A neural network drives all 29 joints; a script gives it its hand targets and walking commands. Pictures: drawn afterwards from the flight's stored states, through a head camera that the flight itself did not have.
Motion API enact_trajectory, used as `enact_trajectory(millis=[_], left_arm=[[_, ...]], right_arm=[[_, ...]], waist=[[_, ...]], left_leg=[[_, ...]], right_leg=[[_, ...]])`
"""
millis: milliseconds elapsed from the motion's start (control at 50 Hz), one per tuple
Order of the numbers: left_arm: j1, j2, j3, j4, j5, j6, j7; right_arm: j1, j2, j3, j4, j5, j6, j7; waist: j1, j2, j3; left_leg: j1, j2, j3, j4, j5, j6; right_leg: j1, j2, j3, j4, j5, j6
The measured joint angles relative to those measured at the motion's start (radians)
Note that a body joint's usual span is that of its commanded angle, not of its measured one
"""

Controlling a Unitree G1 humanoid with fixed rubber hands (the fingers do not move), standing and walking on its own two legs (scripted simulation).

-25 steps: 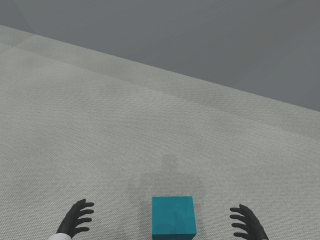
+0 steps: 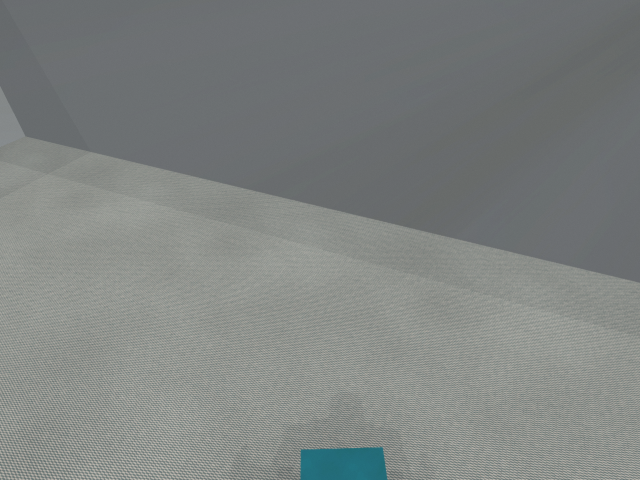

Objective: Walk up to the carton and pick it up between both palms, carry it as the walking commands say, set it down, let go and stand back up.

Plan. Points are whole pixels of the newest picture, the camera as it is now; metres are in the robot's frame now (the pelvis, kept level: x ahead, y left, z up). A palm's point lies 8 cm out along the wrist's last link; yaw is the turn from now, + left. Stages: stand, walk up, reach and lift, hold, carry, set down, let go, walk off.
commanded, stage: stand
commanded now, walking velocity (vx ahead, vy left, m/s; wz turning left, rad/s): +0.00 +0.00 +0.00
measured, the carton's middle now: out of the picture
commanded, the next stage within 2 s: none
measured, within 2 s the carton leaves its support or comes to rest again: neither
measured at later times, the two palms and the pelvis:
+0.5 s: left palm out of the picture -0.02 +0.25 -0.11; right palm out of the picture -0.03 -0.28 -0.13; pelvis -0.05 -0.02 +0.00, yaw +0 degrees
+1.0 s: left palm out of the picture -0.03 +0.26 -0.11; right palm out of the picture -0.04 -0.29 -0.13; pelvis -0.06 -0.01 +0.00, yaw +0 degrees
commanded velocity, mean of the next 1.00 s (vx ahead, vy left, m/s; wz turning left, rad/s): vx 0.00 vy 0.00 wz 0.00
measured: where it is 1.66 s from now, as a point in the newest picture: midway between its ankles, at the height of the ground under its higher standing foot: outside the picture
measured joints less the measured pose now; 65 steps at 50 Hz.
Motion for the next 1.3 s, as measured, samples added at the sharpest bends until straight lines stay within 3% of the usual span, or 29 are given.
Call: enact_trajectory(millis=[440, 1300], left_arm=[[0.012, -0.018, -0.018, 0.151, -0.015, 0.006, -0.009], [-0.041, 0.014, -0.032, 0.163, -0.022, 0.012, -0.023]], right_arm=[[0.046, 0.014, 0.033, 0.155, 0.004, -0.012, -0.018], [0.009, -0.015, 0.051, 0.144, 0.013, -0.018, -0.020]], waist=[[0.004, -0.020, 0.043], [0.010, -0.021, 0.079]], left_leg=[[-0.021, 0.013, -0.004, -0.047, 0.089, -0.026], [-0.048, 0.022, 0.017, -0.070, 0.120, -0.025]], right_leg=[[-0.014, 0.007, -0.007, -0.061, 0.098, -0.016], [-0.032, -0.012, -0.019, -0.096, 0.131, -0.005]])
